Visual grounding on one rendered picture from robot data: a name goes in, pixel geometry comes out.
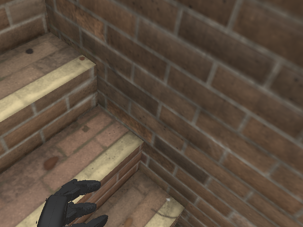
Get stairs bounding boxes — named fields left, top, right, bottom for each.
left=0, top=0, right=185, bottom=227

